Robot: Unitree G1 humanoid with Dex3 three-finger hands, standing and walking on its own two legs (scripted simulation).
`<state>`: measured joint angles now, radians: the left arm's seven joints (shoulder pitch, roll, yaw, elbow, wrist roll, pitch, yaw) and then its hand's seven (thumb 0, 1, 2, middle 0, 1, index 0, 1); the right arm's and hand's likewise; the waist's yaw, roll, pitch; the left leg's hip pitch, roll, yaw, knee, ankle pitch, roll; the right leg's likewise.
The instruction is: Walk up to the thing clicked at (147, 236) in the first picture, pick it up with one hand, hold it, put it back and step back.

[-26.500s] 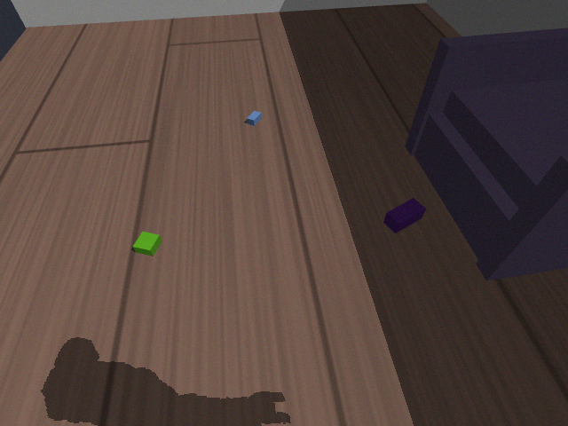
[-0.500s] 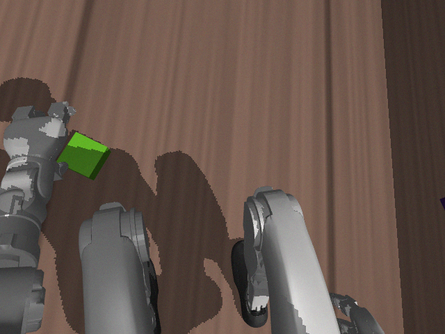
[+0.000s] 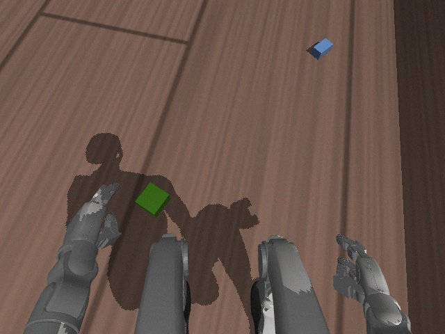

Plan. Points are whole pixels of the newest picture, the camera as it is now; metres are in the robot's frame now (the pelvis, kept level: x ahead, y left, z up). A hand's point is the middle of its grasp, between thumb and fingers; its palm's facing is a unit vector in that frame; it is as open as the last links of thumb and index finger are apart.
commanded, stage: home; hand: left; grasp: from above
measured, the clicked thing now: (153, 199) +0.48 +0.24 -0.49
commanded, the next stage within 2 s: none
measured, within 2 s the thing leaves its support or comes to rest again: neither
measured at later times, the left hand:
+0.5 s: hand (67, 247) +0.24 +0.19 +0.12, palm faces +0.12 -0.97 -0.21, open 7.4 cm
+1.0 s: hand (43, 264) +0.22 +0.20 +0.15, palm faces +0.12 -0.97 -0.20, open 7.5 cm
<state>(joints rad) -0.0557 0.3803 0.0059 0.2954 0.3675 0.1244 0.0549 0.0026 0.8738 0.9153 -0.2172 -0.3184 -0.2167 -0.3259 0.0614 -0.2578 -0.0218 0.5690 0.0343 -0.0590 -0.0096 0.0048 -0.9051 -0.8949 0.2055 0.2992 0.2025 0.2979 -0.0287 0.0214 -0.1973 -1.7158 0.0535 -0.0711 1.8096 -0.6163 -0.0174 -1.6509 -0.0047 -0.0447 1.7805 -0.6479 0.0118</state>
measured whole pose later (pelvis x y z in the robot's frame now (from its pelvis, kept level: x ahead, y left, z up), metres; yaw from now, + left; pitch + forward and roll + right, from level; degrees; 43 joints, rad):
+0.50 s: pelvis +0.07 +0.00 +0.18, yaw +3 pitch +15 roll -3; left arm 0.43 0.22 0.04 -0.08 -0.07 0.44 0.08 0.01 0.90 0.90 -0.20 -0.30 -0.20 -0.30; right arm 0.29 -0.22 0.04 0.52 0.04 -0.17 -0.18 0.01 -0.90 -0.90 0.21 0.30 0.20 0.30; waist -0.06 0.04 -0.19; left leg -0.88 0.05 -0.05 1.11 -0.50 -0.02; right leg -0.80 -0.01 -0.06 1.05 -0.51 0.01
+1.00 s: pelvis +0.08 +0.01 +0.20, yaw +4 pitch +10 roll -3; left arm 0.49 0.22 0.03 -0.11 -0.05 0.44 0.02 0.01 0.89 0.89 -0.20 -0.29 -0.20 -0.30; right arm 0.28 -0.22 0.04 0.52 0.00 -0.23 -0.18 0.01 -0.90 -0.90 0.21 0.30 0.21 0.30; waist -0.03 0.03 -0.15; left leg -0.70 0.04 -0.04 1.00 -0.47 -0.01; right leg -0.62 -0.02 -0.06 0.94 -0.49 0.02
